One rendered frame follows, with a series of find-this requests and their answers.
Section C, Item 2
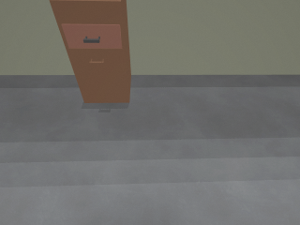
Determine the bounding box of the cabinet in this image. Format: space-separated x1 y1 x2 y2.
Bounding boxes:
49 0 131 103

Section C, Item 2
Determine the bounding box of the drawer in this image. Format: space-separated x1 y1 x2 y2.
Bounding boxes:
61 23 122 49

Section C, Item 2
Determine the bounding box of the handle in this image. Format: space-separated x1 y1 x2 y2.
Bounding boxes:
89 61 104 66
83 37 100 43

